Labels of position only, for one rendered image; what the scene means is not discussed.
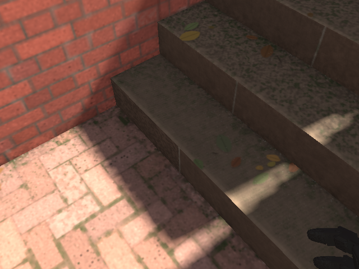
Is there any robot right hand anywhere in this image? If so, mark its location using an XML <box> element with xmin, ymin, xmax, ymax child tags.
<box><xmin>307</xmin><ymin>226</ymin><xmax>359</xmax><ymax>269</ymax></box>

